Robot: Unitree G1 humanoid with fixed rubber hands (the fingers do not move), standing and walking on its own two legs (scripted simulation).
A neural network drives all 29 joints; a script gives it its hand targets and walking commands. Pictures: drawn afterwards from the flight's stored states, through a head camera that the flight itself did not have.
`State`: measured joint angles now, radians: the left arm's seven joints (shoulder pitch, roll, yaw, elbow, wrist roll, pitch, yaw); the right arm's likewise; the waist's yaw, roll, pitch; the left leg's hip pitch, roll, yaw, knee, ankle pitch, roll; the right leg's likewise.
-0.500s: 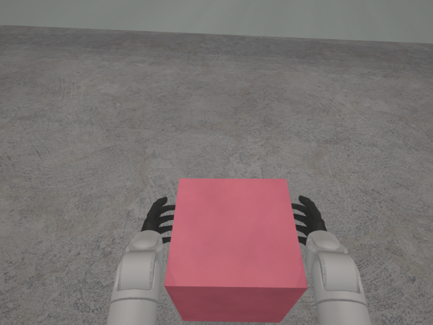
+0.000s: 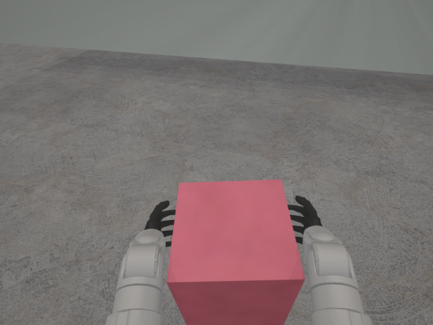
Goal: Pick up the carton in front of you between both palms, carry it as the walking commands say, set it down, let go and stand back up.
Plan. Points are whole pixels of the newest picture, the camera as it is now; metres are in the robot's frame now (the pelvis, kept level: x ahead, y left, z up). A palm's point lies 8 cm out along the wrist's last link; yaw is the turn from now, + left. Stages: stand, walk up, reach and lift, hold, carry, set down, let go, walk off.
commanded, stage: hold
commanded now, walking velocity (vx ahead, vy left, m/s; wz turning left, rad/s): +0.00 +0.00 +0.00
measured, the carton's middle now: (232, 255) +0.29 +0.00 -0.03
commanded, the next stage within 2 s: set down in 0.40 s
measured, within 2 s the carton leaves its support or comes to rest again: neither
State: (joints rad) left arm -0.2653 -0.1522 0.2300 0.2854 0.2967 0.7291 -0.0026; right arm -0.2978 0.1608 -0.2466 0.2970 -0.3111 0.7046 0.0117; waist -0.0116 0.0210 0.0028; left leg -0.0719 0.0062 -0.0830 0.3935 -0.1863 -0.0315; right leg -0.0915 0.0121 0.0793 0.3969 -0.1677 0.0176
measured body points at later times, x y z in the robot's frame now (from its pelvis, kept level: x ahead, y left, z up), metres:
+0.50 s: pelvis +0.01 +0.00 +0.00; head -0.04 +0.00 +0.45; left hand +0.32 +0.14 +0.03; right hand +0.32 -0.16 +0.05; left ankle +0.03 +0.14 -0.74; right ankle +0.04 -0.13 -0.74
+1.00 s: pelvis +0.00 +0.01 -0.04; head +0.16 +0.00 +0.37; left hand +0.38 +0.12 -0.12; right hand +0.36 -0.18 -0.10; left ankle +0.03 +0.14 -0.74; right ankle +0.04 -0.13 -0.74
